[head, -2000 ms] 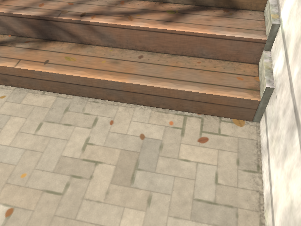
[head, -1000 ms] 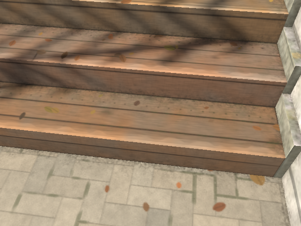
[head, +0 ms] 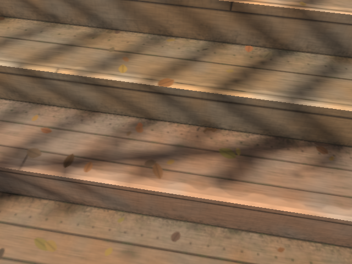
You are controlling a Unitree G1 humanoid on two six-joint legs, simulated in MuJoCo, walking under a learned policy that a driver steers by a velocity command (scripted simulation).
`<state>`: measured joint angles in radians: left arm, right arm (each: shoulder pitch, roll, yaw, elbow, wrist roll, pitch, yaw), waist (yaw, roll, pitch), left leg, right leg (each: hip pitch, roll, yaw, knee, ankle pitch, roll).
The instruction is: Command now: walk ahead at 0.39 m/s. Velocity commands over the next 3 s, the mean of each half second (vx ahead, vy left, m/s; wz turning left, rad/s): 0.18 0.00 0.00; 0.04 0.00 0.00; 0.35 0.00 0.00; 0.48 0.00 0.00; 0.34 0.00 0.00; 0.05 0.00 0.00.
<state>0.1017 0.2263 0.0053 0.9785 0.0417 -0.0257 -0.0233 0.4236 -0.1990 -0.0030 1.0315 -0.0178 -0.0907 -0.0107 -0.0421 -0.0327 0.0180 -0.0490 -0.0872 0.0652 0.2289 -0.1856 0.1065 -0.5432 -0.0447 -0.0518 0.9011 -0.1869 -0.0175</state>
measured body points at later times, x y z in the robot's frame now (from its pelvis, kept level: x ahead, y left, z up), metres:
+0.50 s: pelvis +0.07 -0.02 -0.01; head +0.08 -0.02 +0.44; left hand +0.07 +0.20 -0.16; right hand +0.07 -0.23 -0.17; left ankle +0.06 +0.11 -0.75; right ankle +0.09 -0.09 -0.75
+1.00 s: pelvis +0.08 +0.00 -0.01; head +0.09 +0.00 +0.44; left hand +0.09 +0.23 -0.16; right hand +0.05 -0.22 -0.17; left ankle +0.06 +0.11 -0.75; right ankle +0.09 -0.09 -0.75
